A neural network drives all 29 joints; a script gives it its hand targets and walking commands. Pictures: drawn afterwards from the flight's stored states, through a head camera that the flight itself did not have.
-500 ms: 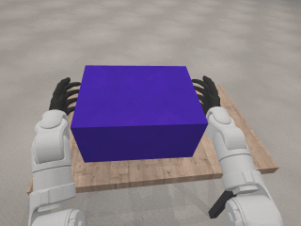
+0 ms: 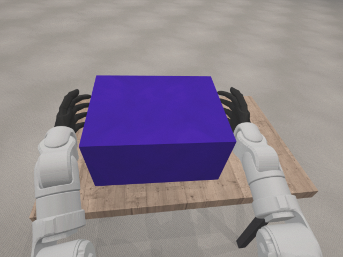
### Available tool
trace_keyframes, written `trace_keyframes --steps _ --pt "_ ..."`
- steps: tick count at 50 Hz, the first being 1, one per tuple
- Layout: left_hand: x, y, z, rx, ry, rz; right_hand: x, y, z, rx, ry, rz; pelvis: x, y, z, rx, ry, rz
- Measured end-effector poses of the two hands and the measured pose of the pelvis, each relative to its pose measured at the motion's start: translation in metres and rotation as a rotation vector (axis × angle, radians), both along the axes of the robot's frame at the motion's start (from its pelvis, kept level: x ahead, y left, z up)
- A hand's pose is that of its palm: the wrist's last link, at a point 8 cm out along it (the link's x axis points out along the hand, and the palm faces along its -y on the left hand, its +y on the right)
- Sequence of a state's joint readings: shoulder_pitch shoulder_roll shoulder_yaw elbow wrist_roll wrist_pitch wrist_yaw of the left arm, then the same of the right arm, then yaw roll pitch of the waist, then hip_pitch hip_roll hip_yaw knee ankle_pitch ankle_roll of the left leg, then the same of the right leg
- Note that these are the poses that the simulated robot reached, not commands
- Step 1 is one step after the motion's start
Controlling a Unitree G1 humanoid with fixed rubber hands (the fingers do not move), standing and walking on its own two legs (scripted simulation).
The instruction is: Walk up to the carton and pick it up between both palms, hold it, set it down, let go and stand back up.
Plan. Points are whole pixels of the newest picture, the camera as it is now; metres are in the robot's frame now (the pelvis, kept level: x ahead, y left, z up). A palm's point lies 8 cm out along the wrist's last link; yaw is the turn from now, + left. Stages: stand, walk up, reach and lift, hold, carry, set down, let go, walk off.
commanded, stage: hold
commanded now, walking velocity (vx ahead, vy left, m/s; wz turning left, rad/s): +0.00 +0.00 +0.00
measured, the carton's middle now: (157, 127) +0.38 +0.01 +0.13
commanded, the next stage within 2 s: none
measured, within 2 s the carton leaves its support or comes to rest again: neither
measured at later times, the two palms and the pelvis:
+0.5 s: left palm (69, 125) +0.35 +0.19 +0.17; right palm (240, 122) +0.35 -0.18 +0.17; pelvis +0.00 +0.00 +0.00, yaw +0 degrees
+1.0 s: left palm (68, 127) +0.35 +0.19 +0.17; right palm (241, 123) +0.35 -0.18 +0.17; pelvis +0.00 +0.00 +0.00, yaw +0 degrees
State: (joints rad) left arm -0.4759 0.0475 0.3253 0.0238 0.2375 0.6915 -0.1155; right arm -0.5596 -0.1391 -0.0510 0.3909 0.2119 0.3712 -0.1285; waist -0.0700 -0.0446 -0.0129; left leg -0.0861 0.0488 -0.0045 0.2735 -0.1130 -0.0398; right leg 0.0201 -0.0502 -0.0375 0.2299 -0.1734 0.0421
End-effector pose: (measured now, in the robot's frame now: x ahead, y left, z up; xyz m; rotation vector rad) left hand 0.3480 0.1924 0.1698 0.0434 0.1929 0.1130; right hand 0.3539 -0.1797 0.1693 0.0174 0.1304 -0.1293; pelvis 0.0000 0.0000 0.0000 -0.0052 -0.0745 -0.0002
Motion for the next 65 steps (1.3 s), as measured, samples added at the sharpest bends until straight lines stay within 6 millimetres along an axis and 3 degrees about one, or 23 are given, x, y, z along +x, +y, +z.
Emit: trace_keyframes --steps 46,55,65 --pt "0.0012 -0.0021 -0.0023 -0.007 0.0 -0.008 -0.0023 -0.0021 -0.0007 -0.007 0.0 -0.009 0.0002 -0.001 0.0 -0.001 0.0 0.0" --pt "-0.0026 -0.0028 0.0064 0.006 -0.021 -0.006 -0.0052 -0.0028 0.0042 0.004 -0.02 -0.007 -0.0014 0.0007 -0.0002 0.0 -0.005 -0.003" --pt "0.0011 -0.0022 -0.0012 -0.007 0.015 -0.007 -0.0025 -0.0022 -0.0033 -0.001 0.015 -0.008 -0.0054 -0.0007 0.0 -0.001 0.01 0.0"
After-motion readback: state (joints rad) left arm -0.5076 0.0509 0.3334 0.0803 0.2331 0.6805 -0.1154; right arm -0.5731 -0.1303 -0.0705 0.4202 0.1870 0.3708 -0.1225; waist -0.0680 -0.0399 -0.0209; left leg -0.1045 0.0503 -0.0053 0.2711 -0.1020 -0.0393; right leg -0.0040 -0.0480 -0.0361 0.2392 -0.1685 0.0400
